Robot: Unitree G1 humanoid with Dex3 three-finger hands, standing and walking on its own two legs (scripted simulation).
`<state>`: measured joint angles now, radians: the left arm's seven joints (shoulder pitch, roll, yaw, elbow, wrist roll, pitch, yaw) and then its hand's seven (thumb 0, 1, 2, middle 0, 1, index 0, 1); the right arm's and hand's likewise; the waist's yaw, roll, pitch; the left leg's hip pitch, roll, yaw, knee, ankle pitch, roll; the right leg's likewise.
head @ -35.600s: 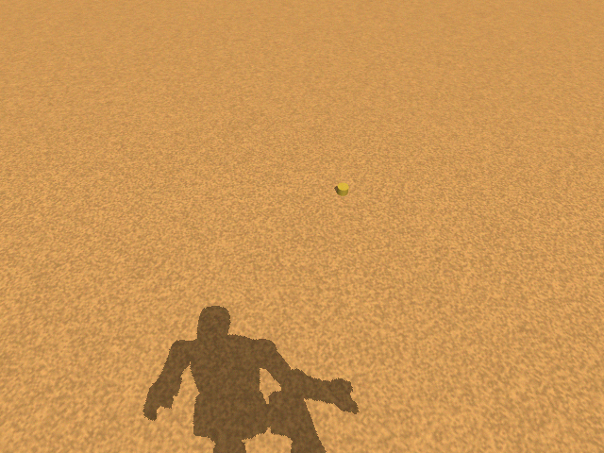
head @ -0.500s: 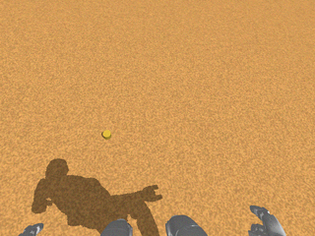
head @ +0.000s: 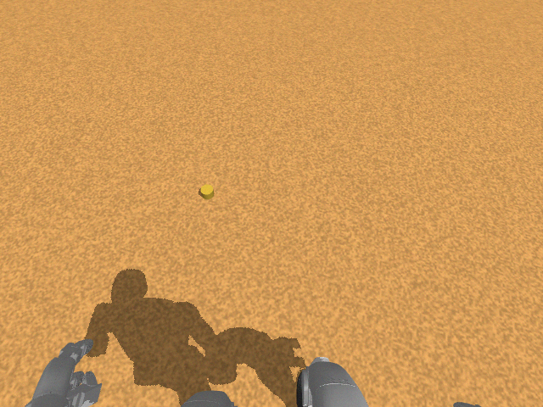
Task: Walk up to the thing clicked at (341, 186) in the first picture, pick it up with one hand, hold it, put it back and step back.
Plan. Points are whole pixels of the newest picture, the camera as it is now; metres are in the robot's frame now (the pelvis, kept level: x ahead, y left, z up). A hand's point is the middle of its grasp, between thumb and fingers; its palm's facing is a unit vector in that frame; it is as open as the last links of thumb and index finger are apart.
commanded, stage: step back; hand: left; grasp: from above
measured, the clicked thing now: (207, 191) +0.94 +0.24 -0.73
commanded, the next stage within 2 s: stand in 1.30 s
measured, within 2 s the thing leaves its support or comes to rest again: neither
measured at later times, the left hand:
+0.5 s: hand out of the picture -0.08 +0.25 -0.13, palm faces -0.03 -0.92 -0.40, open 7.4 cm
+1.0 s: hand out of the picture -0.06 +0.26 -0.13, palm faces +0.02 -0.93 -0.37, open 7.4 cm
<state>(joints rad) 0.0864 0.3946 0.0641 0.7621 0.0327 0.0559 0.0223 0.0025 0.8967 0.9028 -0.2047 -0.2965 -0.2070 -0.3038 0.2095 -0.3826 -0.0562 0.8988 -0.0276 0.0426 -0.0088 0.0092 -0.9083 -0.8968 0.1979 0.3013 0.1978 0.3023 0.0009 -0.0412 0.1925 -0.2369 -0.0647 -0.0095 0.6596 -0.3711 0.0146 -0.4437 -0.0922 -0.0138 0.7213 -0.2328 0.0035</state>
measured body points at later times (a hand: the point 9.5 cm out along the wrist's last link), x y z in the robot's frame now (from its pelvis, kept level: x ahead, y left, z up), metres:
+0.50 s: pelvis -0.14 -0.02 +0.01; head -0.13 -0.03 +0.46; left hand -0.08 +0.30 -0.10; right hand -0.07 -0.34 -0.11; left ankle -0.10 +0.12 -0.69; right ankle -0.14 -0.14 -0.71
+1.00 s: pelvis -0.12 +0.00 +0.02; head -0.11 +0.00 +0.47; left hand -0.06 +0.31 -0.10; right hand -0.05 -0.32 -0.11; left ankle -0.07 +0.12 -0.71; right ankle -0.14 -0.13 -0.71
